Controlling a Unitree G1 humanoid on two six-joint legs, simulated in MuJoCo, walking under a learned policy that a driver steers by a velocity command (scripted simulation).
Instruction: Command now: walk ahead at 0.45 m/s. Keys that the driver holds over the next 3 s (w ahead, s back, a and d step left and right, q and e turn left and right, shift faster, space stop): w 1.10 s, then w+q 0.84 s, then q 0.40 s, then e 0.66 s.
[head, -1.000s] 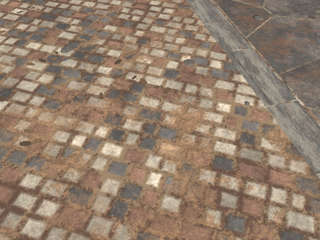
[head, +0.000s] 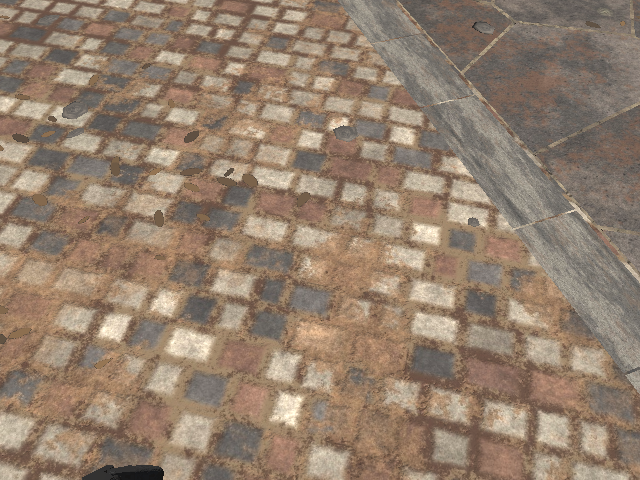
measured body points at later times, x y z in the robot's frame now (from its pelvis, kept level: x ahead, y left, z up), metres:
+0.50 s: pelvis +0.28 -0.03 +0.01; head +0.31 -0.03 +0.46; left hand +0.25 +0.23 -0.13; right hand +0.48 -0.28 -0.09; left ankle +0.48 +0.13 -0.68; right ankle +0.20 -0.13 -0.74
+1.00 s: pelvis +0.57 +0.02 +0.01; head +0.59 +0.03 +0.46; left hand +0.74 +0.28 -0.10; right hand +0.57 -0.25 -0.12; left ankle +0.52 +0.11 -0.74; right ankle +0.76 -0.16 -0.67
